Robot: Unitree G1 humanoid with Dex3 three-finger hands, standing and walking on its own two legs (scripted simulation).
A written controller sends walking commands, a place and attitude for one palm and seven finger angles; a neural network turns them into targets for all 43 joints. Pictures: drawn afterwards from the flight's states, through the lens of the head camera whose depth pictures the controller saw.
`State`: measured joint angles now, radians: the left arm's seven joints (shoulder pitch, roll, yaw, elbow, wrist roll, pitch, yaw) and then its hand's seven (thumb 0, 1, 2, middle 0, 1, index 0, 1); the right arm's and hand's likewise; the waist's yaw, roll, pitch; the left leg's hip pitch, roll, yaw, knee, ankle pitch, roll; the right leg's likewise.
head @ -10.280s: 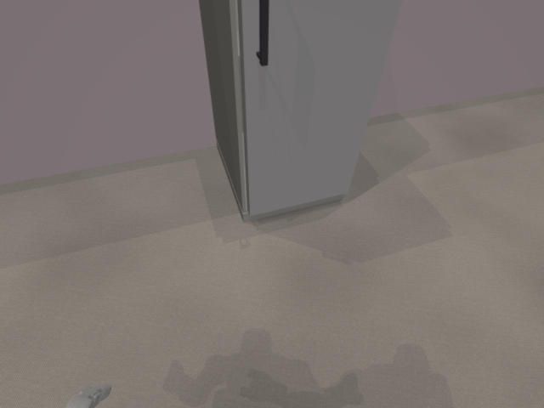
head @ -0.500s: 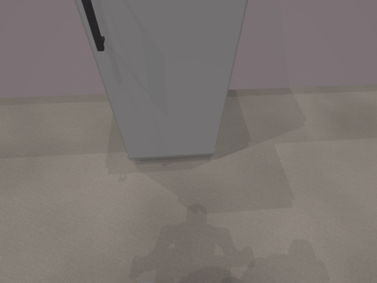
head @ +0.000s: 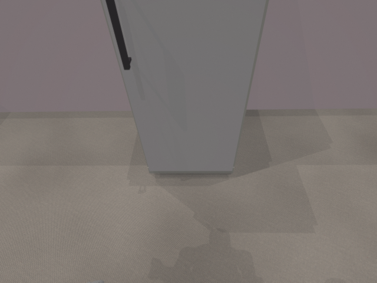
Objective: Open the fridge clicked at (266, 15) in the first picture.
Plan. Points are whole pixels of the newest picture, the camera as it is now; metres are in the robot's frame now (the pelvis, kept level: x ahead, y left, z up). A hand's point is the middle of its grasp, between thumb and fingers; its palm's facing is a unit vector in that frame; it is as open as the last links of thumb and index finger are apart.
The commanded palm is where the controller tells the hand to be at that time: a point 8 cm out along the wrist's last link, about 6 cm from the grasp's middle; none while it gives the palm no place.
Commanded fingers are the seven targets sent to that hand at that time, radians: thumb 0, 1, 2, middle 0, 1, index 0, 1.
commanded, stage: take the last steps up to it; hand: left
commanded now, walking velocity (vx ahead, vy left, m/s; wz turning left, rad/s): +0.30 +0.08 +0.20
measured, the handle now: (117, 19) +0.79 +0.26 +0.21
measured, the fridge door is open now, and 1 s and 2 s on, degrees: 0 0 0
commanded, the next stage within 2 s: come to a stop and stand still in 0.96 s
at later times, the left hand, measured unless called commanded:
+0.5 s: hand out of the picture -0.06 +0.16 -0.15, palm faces +0.27 -0.95 -0.16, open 7.4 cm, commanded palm none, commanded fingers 0.00 0.90 0.90 -0.20 -0.30 -0.20 -0.30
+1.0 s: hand (93, 202) +0.36 +0.31 -0.14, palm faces +0.10 -0.98 -0.20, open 7.4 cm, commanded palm none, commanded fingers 0.00 0.90 0.90 -0.20 -0.30 -0.20 -0.30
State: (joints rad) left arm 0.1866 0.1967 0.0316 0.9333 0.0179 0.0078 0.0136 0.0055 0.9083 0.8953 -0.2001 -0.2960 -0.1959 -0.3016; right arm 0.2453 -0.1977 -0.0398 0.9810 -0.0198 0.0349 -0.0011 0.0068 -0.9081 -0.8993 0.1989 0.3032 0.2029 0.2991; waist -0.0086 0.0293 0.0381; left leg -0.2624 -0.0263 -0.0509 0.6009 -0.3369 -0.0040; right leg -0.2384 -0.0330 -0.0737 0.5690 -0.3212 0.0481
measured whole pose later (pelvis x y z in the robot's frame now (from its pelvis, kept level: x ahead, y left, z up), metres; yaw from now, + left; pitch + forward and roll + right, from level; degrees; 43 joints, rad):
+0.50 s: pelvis +0.10 +0.05 +0.01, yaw +8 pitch +0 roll +0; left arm 0.55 0.10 0.02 1.16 0.04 -0.06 0.02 0.01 0.91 0.89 -0.20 -0.30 -0.20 -0.30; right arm 0.20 -0.18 -0.05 1.03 -0.03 0.02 0.04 0.01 -0.91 -0.90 0.19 0.30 0.19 0.30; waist 0.08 0.01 0.02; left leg -0.49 0.09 0.08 0.74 -0.22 -0.01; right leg 0.04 -0.09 -0.20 0.31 -0.34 0.06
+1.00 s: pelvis +0.26 +0.12 +0.01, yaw +5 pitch -2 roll +1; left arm 0.13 0.18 0.06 0.98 0.02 0.00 0.00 0.00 0.91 0.90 -0.19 -0.30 -0.19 -0.30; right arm 0.38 -0.13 -0.03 1.10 -0.03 -0.06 -0.02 -0.01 -0.92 -0.90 0.19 0.30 0.20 0.30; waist -0.02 -0.02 0.04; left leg 0.00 -0.03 0.17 0.34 -0.31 0.05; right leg -0.53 -0.10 -0.07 0.82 -0.20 0.02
